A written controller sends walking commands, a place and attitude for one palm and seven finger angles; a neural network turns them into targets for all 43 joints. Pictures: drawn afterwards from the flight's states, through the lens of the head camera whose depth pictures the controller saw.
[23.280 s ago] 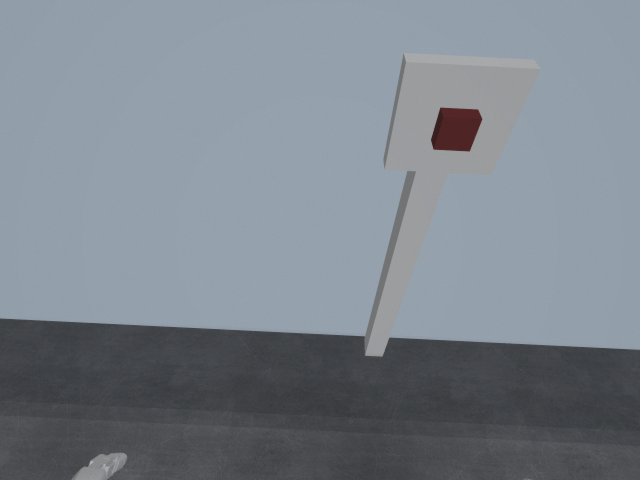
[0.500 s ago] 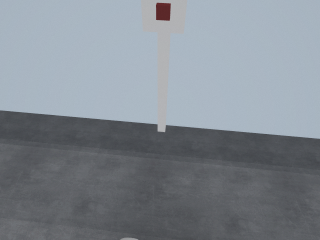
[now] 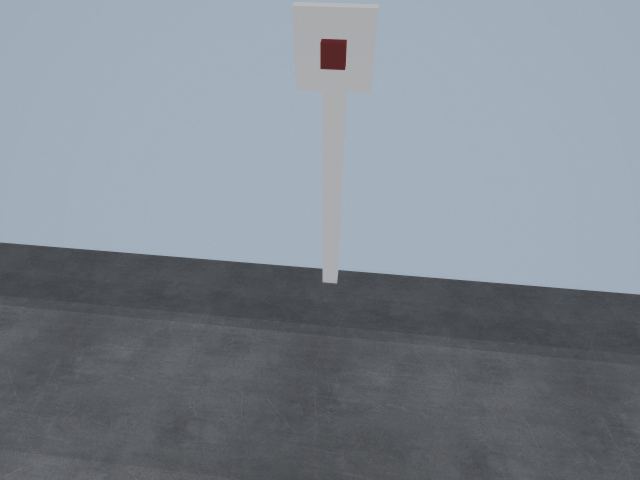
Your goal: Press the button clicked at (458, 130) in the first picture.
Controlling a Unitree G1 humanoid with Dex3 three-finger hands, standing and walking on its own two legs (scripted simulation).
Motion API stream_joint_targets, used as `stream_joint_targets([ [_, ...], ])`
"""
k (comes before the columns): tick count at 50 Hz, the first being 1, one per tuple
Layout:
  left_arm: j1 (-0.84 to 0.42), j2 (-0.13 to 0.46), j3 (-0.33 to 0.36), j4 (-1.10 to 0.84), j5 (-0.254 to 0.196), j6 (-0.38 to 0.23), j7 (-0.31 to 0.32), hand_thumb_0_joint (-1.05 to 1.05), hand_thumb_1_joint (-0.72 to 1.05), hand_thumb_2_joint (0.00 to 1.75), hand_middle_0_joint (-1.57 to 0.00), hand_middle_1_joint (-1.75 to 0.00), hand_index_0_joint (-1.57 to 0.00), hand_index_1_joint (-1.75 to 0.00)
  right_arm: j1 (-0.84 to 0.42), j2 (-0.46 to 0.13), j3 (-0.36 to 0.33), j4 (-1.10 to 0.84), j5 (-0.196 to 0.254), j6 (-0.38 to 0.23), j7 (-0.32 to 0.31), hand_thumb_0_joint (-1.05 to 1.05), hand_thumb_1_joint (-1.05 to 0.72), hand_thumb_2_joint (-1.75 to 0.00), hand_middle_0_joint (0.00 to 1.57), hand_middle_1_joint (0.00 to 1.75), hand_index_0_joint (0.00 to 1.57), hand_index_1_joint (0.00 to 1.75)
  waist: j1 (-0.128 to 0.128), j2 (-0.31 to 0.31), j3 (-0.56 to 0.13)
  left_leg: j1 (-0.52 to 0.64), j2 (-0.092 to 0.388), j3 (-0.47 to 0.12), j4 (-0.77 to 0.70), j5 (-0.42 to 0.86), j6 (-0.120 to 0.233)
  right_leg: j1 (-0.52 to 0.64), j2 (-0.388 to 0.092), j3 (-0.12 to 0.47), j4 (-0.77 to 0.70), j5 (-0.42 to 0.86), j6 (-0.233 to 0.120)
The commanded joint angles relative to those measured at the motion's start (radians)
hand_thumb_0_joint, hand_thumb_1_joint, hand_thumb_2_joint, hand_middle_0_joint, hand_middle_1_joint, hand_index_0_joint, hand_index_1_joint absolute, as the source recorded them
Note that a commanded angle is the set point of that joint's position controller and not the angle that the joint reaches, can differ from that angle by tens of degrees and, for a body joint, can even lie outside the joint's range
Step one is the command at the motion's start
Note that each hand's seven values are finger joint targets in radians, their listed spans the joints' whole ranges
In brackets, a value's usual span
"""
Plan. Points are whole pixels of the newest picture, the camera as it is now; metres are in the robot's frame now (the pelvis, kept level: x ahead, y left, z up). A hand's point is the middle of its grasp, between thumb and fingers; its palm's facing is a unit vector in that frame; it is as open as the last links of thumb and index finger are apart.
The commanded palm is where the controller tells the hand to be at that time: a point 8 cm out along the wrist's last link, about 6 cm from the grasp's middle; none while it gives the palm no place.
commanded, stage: let the arm hang, fingers relaxed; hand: left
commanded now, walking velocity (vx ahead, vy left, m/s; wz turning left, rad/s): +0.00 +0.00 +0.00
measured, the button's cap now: (333, 54) +0.97 +0.02 +0.14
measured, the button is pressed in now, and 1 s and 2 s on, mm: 0 0 0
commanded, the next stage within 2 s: stand and wait in 0.10 s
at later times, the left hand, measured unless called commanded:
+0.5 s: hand out of the picture +0.10 +0.27 -0.15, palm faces -0.04 -0.93 -0.36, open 7.4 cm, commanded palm none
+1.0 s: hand (163, 457) +0.19 +0.24 -0.14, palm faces -0.07 -0.94 -0.35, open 7.4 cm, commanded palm none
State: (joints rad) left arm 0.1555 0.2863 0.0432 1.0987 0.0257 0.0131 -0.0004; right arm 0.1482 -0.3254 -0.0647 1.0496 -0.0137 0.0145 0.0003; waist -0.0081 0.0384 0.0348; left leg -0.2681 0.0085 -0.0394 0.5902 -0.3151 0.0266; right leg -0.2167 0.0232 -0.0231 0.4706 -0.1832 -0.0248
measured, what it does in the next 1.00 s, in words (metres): steps on the spot: left foot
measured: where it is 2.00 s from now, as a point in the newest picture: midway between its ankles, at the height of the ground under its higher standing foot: outside the picture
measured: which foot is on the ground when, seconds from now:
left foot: up 0.00-0.00, down 0.02-1.00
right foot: down 0.00-1.00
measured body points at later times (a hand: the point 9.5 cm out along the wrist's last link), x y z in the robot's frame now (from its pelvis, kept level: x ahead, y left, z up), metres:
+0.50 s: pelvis +0.03 +0.01 +0.01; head +0.06 +0.00 +0.46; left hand +0.10 +0.32 -0.12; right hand +0.07 -0.27 -0.14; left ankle +0.04 +0.13 -0.74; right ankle +0.05 -0.11 -0.74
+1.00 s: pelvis +0.07 +0.00 +0.01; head +0.09 -0.01 +0.46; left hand +0.19 +0.29 -0.11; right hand +0.15 -0.30 -0.12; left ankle +0.04 +0.13 -0.74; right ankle +0.05 -0.11 -0.74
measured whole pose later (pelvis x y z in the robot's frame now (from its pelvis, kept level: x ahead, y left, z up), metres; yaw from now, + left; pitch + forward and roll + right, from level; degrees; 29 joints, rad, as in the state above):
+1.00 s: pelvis +0.07 +0.00 +0.01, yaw -2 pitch -1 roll +0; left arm 0.04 0.33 0.01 1.11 0.01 -0.03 0.00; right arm 0.07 -0.35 -0.01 1.10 -0.01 -0.01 0.00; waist -0.02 0.02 0.07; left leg -0.08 0.01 0.01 0.31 -0.21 -0.01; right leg -0.12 0.02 0.02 0.33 -0.19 -0.01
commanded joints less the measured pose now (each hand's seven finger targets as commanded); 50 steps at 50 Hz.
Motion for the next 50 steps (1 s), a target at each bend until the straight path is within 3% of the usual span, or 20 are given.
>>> stream_joint_targets([
  [1, -0.118, 0.210, 0.037, -0.079, -0.004, -0.029, 0.011, 0.00, 0.90, 0.90, -0.20, -0.30, -0.20, -0.30, 0.038, -0.151, -0.010, -0.013, -0.013, -0.019, -0.011, 0.00, -0.90, -0.90, 0.20, 0.30, 0.20, 0.30, -0.024, 0.019, 0.092, 0.072, 0.086, -0.123, -0.249, 0.012, 0.022, -0.170, -0.111, 0.169, -0.158, -0.288, -0.041],
  [2, -0.097, 0.199, 0.034, -0.073, -0.009, -0.030, 0.009, 0.00, 0.90, 0.90, -0.20, -0.30, -0.20, -0.30, -0.004, -0.174, -0.004, -0.025, -0.019, -0.027, -0.018, 0.00, -0.90, -0.90, 0.20, 0.30, 0.20, 0.30, 0.002, 0.060, 0.087, 0.006, 0.129, -0.168, -0.302, -0.007, 0.036, -0.085, -0.095, 0.143, -0.143, -0.179, -0.025],
  [3, -0.082, 0.208, 0.035, -0.061, -0.008, -0.028, 0.007, 0.00, 0.90, 0.90, -0.20, -0.30, -0.20, -0.30, -0.028, -0.184, -0.003, -0.027, -0.020, -0.029, -0.015, 0.00, -0.90, -0.90, 0.20, 0.30, 0.20, 0.30, 0.015, 0.056, 0.044, -0.034, 0.129, -0.174, -0.334, -0.109, 0.034, -0.009, -0.091, 0.135, -0.155, -0.188, -0.019],
  [5, -0.088, 0.233, 0.041, -0.053, -0.003, -0.021, 0.006, 0.00, 0.90, 0.90, -0.20, -0.30, -0.20, -0.30, -0.043, -0.193, -0.005, -0.027, -0.020, -0.028, -0.007, 0.00, -0.90, -0.90, 0.20, 0.30, 0.20, 0.30, 0.018, 0.069, 0.037, -0.058, 0.106, -0.164, -0.373, -0.226, 0.019, 0.016, -0.093, 0.138, -0.145, -0.241, -0.024],
  [6, -0.078, 0.234, 0.041, -0.051, -0.002, -0.023, 0.006, 0.00, 0.90, 0.90, -0.20, -0.30, -0.20, -0.30, -0.049, -0.201, -0.008, -0.029, -0.017, -0.029, -0.007, 0.00, -0.90, -0.90, 0.20, 0.30, 0.20, 0.30, 0.023, 0.072, 0.025, -0.044, 0.105, -0.153, -0.366, -0.205, 0.018, 0.022, -0.095, 0.138, -0.142, -0.214, -0.027],
  [8, -0.075, 0.228, 0.038, -0.041, -0.005, -0.027, 0.002, 0.00, 0.90, 0.90, -0.20, -0.30, -0.20, -0.30, -0.041, -0.194, -0.007, -0.020, -0.016, -0.031, -0.009, 0.00, -0.90, -0.90, 0.20, 0.30, 0.20, 0.30, 0.020, 0.007, -0.029, -0.004, 0.099, -0.141, -0.355, -0.149, 0.016, 0.054, -0.097, 0.136, -0.149, -0.175, -0.028],
  [10, -0.078, 0.222, 0.034, -0.034, -0.008, -0.031, 0.001, 0.00, 0.90, 0.90, -0.20, -0.30, -0.20, -0.30, -0.038, -0.189, -0.006, -0.011, -0.013, -0.033, -0.011, 0.00, -0.90, -0.90, 0.20, 0.30, 0.20, 0.30, 0.015, -0.012, -0.049, 0.030, 0.092, -0.113, -0.333, -0.072, 0.010, 0.061, -0.108, 0.140, -0.163, -0.149, -0.030],
  [12, -0.090, 0.226, 0.031, -0.030, -0.008, -0.034, 0.003, 0.00, 0.90, 0.90, -0.20, -0.30, -0.20, -0.30, -0.031, -0.184, -0.003, -0.003, -0.010, -0.034, -0.010, 0.00, -0.90, -0.90, 0.20, 0.30, 0.20, 0.30, 0.007, -0.013, -0.043, 0.050, 0.096, -0.109, -0.336, -0.034, 0.009, 0.051, -0.116, 0.141, -0.173, -0.143, -0.031],
  [15, -0.097, 0.239, 0.030, -0.022, -0.006, -0.031, 0.004, 0.00, 0.90, 0.90, -0.20, -0.30, -0.20, -0.30, -0.031, -0.194, -0.004, 0.005, -0.011, -0.028, -0.008, 0.00, -0.90, -0.90, 0.20, 0.30, 0.20, 0.30, 0.005, -0.004, 0.009, 0.026, 0.101, -0.119, -0.363, -0.108, 0.009, 0.017, -0.115, 0.140, -0.181, -0.193, -0.026],
  [19, -0.094, 0.238, 0.022, -0.011, -0.011, -0.039, 0.007, 0.00, 0.90, 0.90, -0.20, -0.30, -0.20, -0.30, -0.025, -0.188, 0.002, 0.014, -0.006, -0.034, -0.010, 0.00, -0.90, -0.90, 0.20, 0.30, 0.20, 0.30, 0.002, -0.047, -0.022, 0.080, 0.100, -0.092, -0.325, 0.070, 0.009, 0.042, -0.127, 0.140, -0.183, -0.080, -0.028],
  [23, -0.100, 0.240, 0.016, -0.008, -0.015, -0.047, 0.013, 0.00, 0.90, 0.90, -0.20, -0.30, -0.20, -0.30, -0.027, -0.188, 0.008, 0.023, -0.002, -0.040, -0.014, 0.00, -0.90, -0.90, 0.20, 0.30, 0.20, 0.30, -0.003, -0.042, -0.084, 0.145, 0.109, -0.075, -0.300, 0.249, 0.004, 0.085, -0.137, 0.127, -0.156, 0.098, -0.024],
  [26, -0.102, 0.245, 0.015, -0.010, -0.015, -0.050, 0.016, 0.00, 0.90, 0.90, -0.20, -0.30, -0.20, -0.30, -0.039, -0.191, 0.009, 0.022, 0.000, -0.040, -0.014, 0.00, -0.90, -0.90, 0.20, 0.30, 0.20, 0.30, -0.003, -0.036, -0.102, 0.168, 0.110, -0.062, -0.289, 0.307, 0.001, 0.102, -0.140, 0.128, -0.150, 0.170, -0.023],
  [30, -0.121, 0.247, 0.013, -0.012, -0.014, -0.048, 0.017, 0.00, 0.90, 0.90, -0.20, -0.30, -0.20, -0.30, -0.059, -0.195, 0.011, 0.024, -0.002, -0.039, -0.014, 0.00, -0.90, -0.90, 0.20, 0.30, 0.20, 0.30, -0.004, -0.026, -0.078, 0.170, 0.110, -0.059, -0.303, 0.296, -0.003, 0.098, -0.140, 0.129, -0.158, 0.162, -0.019],
  [41, -0.135, 0.254, 0.017, -0.036, -0.011, -0.056, 0.019, 0.00, 0.90, 0.90, -0.20, -0.30, -0.20, -0.30, -0.085, -0.206, 0.013, 0.006, -0.002, -0.041, -0.014, 0.00, -0.90, -0.90, 0.20, 0.30, 0.20, 0.30, -0.005, -0.037, -0.105, 0.216, 0.112, -0.037, -0.286, 0.392, -0.009, 0.129, -0.142, 0.133, -0.152, 0.295, -0.021],
  [50, -0.138, 0.255, 0.015, -0.047, -0.014, -0.057, 0.018, 0.00, 0.90, 0.90, -0.20, -0.30, -0.20, -0.30, -0.083, -0.212, 0.016, -0.001, -0.003, -0.039, -0.016, 0.00, -0.90, -0.90, 0.20, 0.30, 0.20, 0.30, -0.008, -0.041, -0.108, 0.235, 0.115, -0.026, -0.289, 0.394, -0.013, 0.143, -0.142, 0.137, -0.160, 0.324, -0.022],
])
